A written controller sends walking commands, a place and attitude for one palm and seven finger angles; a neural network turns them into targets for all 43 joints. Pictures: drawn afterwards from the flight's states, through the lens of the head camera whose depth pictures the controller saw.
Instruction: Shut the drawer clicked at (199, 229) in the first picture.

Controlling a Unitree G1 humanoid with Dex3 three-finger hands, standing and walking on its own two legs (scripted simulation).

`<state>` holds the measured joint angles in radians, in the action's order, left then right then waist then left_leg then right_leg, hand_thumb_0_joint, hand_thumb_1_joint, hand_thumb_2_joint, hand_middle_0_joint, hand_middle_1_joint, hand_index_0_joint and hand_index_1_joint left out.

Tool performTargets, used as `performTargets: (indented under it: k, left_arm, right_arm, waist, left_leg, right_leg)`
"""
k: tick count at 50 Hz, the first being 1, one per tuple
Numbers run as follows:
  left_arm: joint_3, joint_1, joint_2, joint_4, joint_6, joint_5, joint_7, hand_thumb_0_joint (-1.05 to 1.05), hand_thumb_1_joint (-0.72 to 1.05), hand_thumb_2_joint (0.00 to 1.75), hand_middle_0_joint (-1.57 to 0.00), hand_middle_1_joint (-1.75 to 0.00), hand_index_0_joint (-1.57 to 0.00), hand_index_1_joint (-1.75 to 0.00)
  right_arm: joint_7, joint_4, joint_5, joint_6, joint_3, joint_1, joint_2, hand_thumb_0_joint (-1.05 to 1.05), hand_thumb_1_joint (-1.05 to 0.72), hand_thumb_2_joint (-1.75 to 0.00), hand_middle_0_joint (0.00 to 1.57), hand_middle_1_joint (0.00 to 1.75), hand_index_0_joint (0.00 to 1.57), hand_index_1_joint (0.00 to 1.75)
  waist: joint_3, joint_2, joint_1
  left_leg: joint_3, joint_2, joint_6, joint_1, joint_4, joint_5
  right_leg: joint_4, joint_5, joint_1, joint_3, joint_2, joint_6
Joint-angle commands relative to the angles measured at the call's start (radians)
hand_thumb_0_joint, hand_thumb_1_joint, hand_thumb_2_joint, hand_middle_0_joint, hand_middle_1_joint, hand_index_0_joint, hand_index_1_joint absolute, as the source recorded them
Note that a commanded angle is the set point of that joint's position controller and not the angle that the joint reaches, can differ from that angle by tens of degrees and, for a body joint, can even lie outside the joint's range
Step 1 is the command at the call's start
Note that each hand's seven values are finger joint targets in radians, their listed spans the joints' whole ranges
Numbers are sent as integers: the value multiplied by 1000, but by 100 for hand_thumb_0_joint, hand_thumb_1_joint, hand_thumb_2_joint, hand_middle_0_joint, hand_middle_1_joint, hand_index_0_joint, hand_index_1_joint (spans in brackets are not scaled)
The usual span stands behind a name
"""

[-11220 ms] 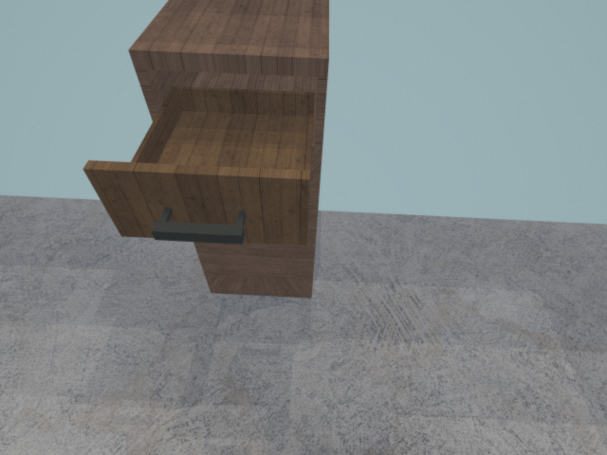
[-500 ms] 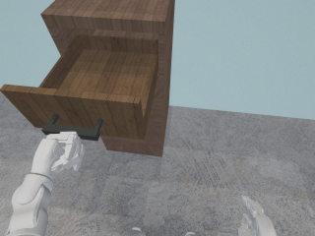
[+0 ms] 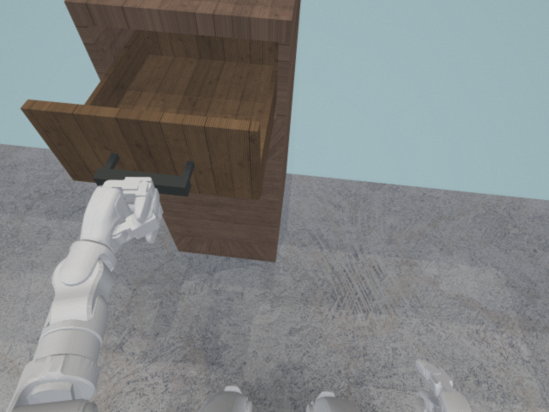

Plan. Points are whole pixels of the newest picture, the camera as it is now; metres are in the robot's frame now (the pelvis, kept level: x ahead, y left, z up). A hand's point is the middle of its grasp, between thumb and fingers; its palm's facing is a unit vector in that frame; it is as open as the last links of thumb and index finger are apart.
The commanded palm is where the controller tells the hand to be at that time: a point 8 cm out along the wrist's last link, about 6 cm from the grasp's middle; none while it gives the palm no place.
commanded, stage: push the drawer shut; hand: left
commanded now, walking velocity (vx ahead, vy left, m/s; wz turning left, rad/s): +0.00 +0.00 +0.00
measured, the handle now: (147, 172) +0.44 +0.21 +0.07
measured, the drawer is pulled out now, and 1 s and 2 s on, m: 0.22 0.10 0.00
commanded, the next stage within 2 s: none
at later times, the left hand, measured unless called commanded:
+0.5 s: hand (171, 176) +0.44 +0.18 +0.07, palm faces -0.10 -0.99 -0.03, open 2.9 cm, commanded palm +0.43 +0.22 +0.07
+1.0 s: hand (180, 156) +0.48 +0.17 +0.07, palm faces -0.09 -1.00 -0.03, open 3.0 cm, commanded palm +0.48 +0.21 +0.07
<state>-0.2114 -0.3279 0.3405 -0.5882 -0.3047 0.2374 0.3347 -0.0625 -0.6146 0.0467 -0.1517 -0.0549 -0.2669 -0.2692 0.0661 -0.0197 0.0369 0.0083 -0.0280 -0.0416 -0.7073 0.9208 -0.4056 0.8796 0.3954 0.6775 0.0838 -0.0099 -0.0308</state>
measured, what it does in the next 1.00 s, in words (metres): stands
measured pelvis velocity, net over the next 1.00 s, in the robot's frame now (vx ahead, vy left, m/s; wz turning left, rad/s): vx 0.01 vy -0.01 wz -0.03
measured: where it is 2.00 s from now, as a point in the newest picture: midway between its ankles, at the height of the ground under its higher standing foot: outside the picture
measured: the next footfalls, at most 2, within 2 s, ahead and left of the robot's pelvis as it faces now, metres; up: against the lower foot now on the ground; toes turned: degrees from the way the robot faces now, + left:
none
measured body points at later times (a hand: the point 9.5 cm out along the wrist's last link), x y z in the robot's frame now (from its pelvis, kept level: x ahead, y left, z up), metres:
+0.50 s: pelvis +0.02 +0.00 +0.00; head +0.10 +0.01 +0.44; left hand +0.44 +0.23 +0.07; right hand +0.08 -0.26 -0.11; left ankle +0.03 +0.09 -0.69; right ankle +0.02 -0.10 -0.69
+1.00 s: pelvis +0.01 -0.01 -0.01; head +0.11 +0.00 +0.42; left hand +0.48 +0.23 +0.07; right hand +0.06 -0.27 -0.13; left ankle +0.03 +0.09 -0.69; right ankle +0.02 -0.10 -0.69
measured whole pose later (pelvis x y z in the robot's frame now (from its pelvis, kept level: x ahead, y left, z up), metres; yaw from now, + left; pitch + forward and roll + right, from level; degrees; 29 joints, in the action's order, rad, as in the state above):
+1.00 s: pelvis +0.01 -0.01 -0.01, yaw -2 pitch +18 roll -2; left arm -0.31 -0.81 0.46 -1.09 -0.38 0.15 0.32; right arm -0.02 -0.64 0.02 -0.02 -0.04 -0.33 -0.27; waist 0.09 -0.02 0.11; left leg 0.01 0.00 -0.03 -0.87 1.00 -0.44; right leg 0.94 0.42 0.84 0.08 -0.04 -0.04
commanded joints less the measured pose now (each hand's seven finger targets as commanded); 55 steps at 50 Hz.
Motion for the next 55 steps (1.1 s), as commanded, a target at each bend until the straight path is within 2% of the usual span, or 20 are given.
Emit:
performTargets:
  k: [1,3,5,9,16,17,18,19,23,26,29,34,37,39,44,45,46,48,50,55]
  left_arm:
    - [-49,-446,167,168,-63,9,-15,0,90,90,-140,-160,-140,-160]
    - [-47,-465,165,145,-64,9,-17,0,90,90,-140,-160,-140,-160]
    - [-58,-499,183,84,-64,3,-20,0,90,90,-140,-160,-140,-160]
    - [-85,-568,221,12,-72,-7,-18,0,90,90,-140,-160,-140,-160]
    - [-86,-632,223,-3,-85,-17,-9,0,90,90,-140,-160,-140,-160]
    - [-105,-606,232,-14,-85,-15,-13,0,90,90,-140,-160,-140,-160]
    - [-82,-607,205,-23,-84,-14,-10,0,90,90,-140,-160,-140,-160]
    - [-114,-612,241,-34,-87,-13,-11,0,90,90,-140,-160,-140,-160]
    - [-91,-655,225,-45,-96,-25,-11,0,90,90,-140,-160,-140,-160]
    - [-117,-664,253,-52,-103,-32,-15,0,90,90,-140,-160,-140,-160]
    - [-126,-694,265,-90,-107,-31,-14,0,90,90,-140,-160,-140,-160]
    - [-96,-789,249,-94,-121,-42,-12,0,90,90,-140,-160,-140,-160]
    - [-103,-827,261,-148,-124,-51,-19,0,90,90,-140,-160,-140,-160]
    - [-76,-886,236,-174,-130,-56,-19,0,90,90,-140,-160,-140,-160]
    - [-113,-982,302,-232,-139,-70,-20,0,90,90,-140,-160,-140,-160]
    - [-119,-996,315,-246,-139,-75,-19,0,90,90,-140,-160,-140,-160]
    - [-105,-1024,301,-249,-139,-74,-16,0,90,90,-140,-160,-140,-160]
    - [-131,-1033,337,-266,-142,-78,-14,0,90,90,-140,-160,-140,-160]
    - [-120,-1031,322,-295,-138,-78,-12,0,90,90,-140,-160,-140,-160]
    - [-173,-1094,412,-332,-130,-89,-13,0,90,90,-140,-160,-140,-160]
  right_arm:
    - [-3,115,0,-30,61,-20,-148,0,-90,-90,20,30,20,30]
    - [1,111,-1,-22,63,-30,-149,0,-90,-90,20,30,20,30]
    - [2,105,-1,-10,61,-40,-154,0,-90,-90,20,30,20,30]
    - [5,95,-4,8,63,-63,-160,0,-90,-90,20,30,20,30]
    - [17,93,-10,37,71,-106,-159,0,-90,-90,20,30,20,30]
    - [19,94,-12,41,74,-113,-159,0,-90,-90,20,30,20,30]
    - [22,95,-11,45,73,-112,-155,0,-90,-90,20,30,20,30]
    - [22,91,-13,50,75,-124,-163,0,-90,-90,20,30,20,30]
    - [28,91,-12,69,72,-126,-153,0,-90,-90,20,30,20,30]
    - [32,89,-15,78,78,-141,-157,0,-90,-90,20,30,20,30]
    - [32,82,-18,88,77,-150,-157,0,-90,-90,20,30,20,30]
    - [35,70,-19,99,77,-159,-153,0,-90,-90,20,30,20,30]
    - [35,62,-19,105,76,-162,-156,0,-90,-90,20,30,20,30]
    - [35,55,-19,105,75,-168,-153,0,-90,-90,20,30,20,30]
    - [32,38,-25,107,72,-185,-162,0,-90,-90,20,30,20,30]
    - [31,37,-26,108,70,-187,-161,0,-90,-90,20,30,20,30]
    - [32,34,-26,106,68,-188,-158,0,-90,-90,20,30,20,30]
    - [33,31,-29,106,68,-197,-163,0,-90,-90,20,30,20,30]
    - [34,33,-29,109,67,-205,-163,0,-90,-90,20,30,20,30]
    - [35,29,-33,113,63,-226,-173,0,-90,-90,20,30,20,30]
  waist:
    - [324,-55,50]
    - [325,-57,53]
    - [291,-7,65]
    - [286,-15,72]
    - [409,-70,71]
    - [415,-50,59]
    - [406,-61,70]
    - [408,-25,66]
    - [382,-59,74]
    - [414,-64,69]
    - [387,-16,80]
    - [415,-90,96]
    - [397,-43,107]
    - [386,-57,123]
    - [424,-52,136]
    - [438,-80,132]
    - [442,-92,145]
    - [457,-95,137]
    - [469,-78,145]
    - [467,-90,152]
  left_leg:
    - [77,28,25,215,-167,92]
    - [77,31,27,220,-164,99]
    - [75,31,20,178,-162,76]
    - [68,31,17,156,-151,80]
    - [69,38,27,235,-124,238]
    - [66,38,27,230,-122,255]
    - [58,38,26,228,-120,256]
    - [62,39,23,217,-113,272]
    - [52,39,22,200,-113,269]
    - [52,41,23,217,-103,299]
    - [45,39,14,176,-92,285]
    - [52,43,18,221,-79,303]
    - [51,43,14,177,-77,248]
    - [55,41,11,180,-68,236]
    - [57,40,5,142,-45,200]
    - [55,37,7,138,-42,202]
    - [53,38,5,143,-38,199]
    - [57,39,7,132,-34,196]
    - [56,40,5,129,-26,211]
    - [49,39,0,61,-14,178]
  right_leg:
    - [-127,-78,-72,-62,-4,-2]
    - [-127,-84,-62,-61,-5,-2]
    - [-131,-70,-58,-64,-9,2]
    - [-126,-75,-52,-68,-10,-1]
    - [-93,-198,-58,-66,-13,-2]
    - [-93,-215,-77,-66,-14,-2]
    - [-97,-222,-72,-66,-15,-1]
    - [-90,-237,-79,-65,-18,-3]
    - [-91,-245,-73,-71,-18,-1]
    - [-81,-261,-71,-72,-22,-2]
    - [-82,-274,-82,-78,-25,0]
    - [-71,-266,-31,-76,-28,-3]
    - [-77,-231,-26,-78,-27,3]
    - [-72,-215,10,-78,-29,0]
    - [-63,-187,16,-88,-30,3]
    - [-60,-190,12,-93,-28,3]
    - [-62,-188,20,-94,-29,5]
    - [-57,-180,15,-94,-29,3]
    - [-53,-194,20,-92,-34,4]
    - [-56,-175,0,-107,-35,6]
